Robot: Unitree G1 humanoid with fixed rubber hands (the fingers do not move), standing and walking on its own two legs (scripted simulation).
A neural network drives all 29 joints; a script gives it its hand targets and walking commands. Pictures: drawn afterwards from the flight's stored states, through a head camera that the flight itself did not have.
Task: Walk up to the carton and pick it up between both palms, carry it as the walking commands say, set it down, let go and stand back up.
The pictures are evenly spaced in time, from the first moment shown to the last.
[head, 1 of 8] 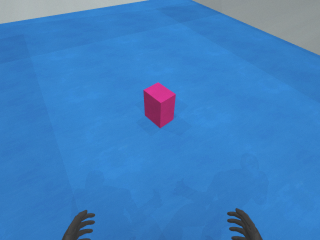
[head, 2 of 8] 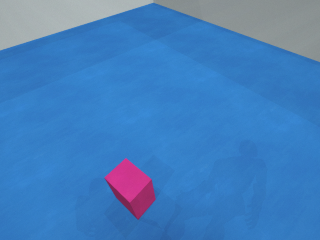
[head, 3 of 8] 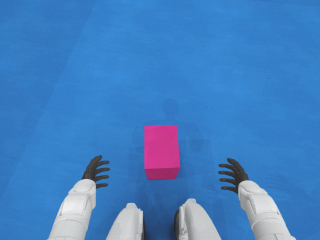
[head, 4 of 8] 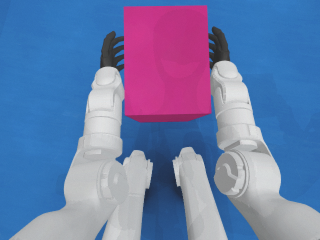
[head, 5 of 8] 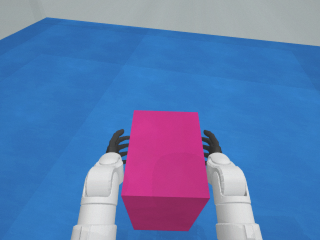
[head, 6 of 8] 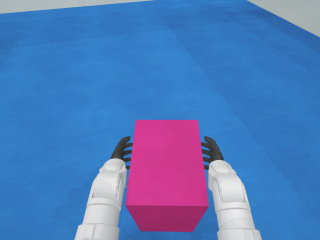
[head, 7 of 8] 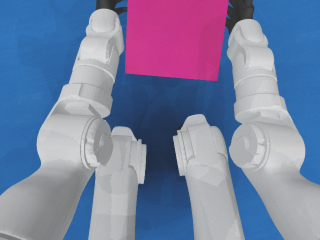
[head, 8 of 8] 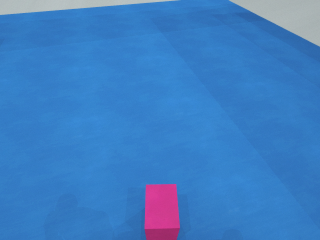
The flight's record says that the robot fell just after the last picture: no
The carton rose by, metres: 0.66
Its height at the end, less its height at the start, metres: +0.00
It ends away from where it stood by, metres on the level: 0.21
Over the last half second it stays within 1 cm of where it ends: yes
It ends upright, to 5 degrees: yes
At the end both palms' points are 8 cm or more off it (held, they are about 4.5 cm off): yes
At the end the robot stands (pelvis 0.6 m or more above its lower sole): yes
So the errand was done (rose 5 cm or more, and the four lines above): yes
